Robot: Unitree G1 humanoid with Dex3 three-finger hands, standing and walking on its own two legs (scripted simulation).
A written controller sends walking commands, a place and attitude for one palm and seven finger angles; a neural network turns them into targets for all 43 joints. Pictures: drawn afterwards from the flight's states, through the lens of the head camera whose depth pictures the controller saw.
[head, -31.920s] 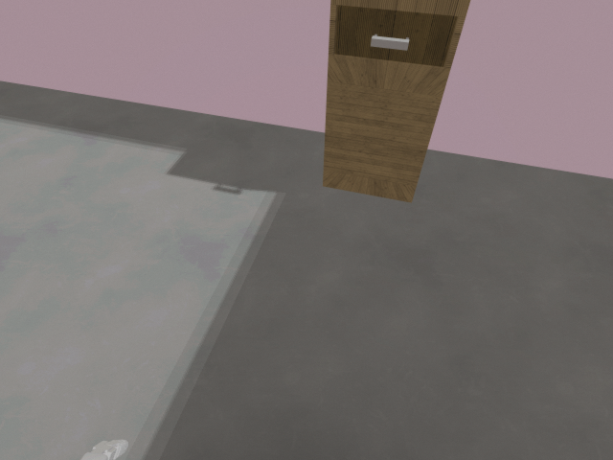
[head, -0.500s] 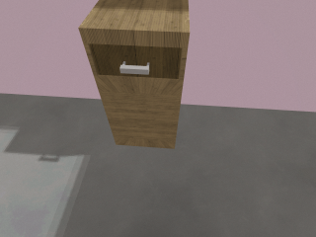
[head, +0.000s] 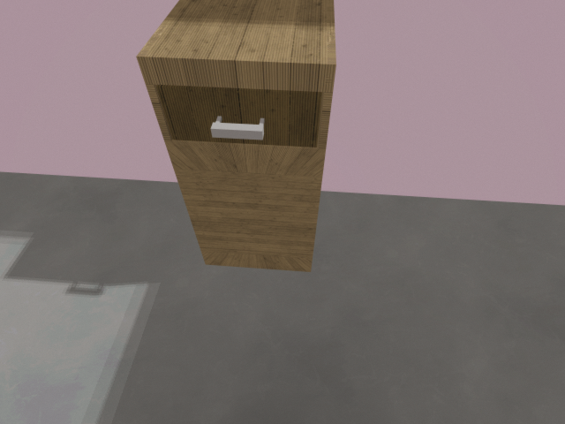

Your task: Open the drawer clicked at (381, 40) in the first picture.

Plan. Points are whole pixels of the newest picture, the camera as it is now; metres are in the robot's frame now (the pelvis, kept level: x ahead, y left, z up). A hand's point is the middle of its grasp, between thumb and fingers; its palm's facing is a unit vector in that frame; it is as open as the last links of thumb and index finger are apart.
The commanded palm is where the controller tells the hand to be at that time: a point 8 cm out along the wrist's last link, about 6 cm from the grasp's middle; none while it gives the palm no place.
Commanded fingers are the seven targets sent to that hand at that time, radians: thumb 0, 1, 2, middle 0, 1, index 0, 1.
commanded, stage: take the last steps up to it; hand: left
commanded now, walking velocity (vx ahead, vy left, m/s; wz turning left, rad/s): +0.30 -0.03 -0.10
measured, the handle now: (239, 125) +0.77 +0.15 -0.04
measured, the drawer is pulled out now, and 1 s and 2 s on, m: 0.00 0.00 0.00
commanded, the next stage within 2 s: come to a stop and stand still in 0.68 s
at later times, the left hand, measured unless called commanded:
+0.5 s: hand out of the picture +0.12 +0.17 -0.19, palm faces -0.04 -0.98 -0.18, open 7.3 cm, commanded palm none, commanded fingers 0.00 0.90 0.90 -0.20 -0.30 -0.20 -0.30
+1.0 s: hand (210, 362) +0.25 +0.15 -0.19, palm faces +0.05 -0.98 -0.21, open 7.3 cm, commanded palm none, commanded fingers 0.00 0.90 0.90 -0.20 -0.30 -0.20 -0.30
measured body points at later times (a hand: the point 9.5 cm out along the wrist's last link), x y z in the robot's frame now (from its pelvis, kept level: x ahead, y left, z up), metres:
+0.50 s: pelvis +0.09 +0.00 -0.01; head +0.14 -0.01 +0.43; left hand +0.12 +0.23 -0.17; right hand -0.04 -0.19 -0.16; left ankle +0.00 +0.13 -0.75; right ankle +0.13 -0.13 -0.72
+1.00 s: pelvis +0.22 -0.04 -0.02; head +0.25 -0.03 +0.43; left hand +0.25 +0.20 -0.17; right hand +0.24 -0.27 -0.17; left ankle +0.19 +0.10 -0.75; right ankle +0.22 -0.15 -0.75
